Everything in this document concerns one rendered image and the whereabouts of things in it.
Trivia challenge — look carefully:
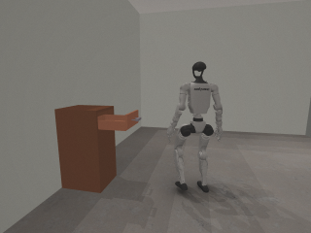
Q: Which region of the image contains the handle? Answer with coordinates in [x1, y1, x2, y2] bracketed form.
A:
[132, 116, 142, 121]

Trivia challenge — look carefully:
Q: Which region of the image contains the robot right forearm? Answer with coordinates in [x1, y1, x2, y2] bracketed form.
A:
[215, 108, 223, 127]

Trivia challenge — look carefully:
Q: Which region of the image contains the left robot hand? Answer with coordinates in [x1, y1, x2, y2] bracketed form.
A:
[166, 126, 176, 143]

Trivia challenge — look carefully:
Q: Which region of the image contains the left robot upper arm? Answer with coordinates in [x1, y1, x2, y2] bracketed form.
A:
[179, 83, 190, 111]

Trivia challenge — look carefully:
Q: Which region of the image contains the robot left forearm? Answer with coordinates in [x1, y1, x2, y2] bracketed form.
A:
[170, 103, 182, 128]

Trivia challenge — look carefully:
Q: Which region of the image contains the right robot hand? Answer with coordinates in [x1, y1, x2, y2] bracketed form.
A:
[214, 126, 223, 141]

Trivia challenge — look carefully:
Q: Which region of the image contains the cabinet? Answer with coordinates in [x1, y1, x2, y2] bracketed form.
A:
[54, 105, 117, 193]

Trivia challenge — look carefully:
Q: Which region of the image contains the right robot thigh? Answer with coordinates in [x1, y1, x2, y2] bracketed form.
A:
[197, 123, 214, 160]

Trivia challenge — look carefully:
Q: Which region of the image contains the drawer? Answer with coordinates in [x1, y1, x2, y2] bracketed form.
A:
[97, 110, 139, 131]

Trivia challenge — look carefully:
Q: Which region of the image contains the right robot upper arm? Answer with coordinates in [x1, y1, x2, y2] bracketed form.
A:
[210, 83, 223, 111]

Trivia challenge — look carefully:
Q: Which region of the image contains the robot head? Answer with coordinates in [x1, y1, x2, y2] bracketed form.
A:
[192, 61, 207, 83]

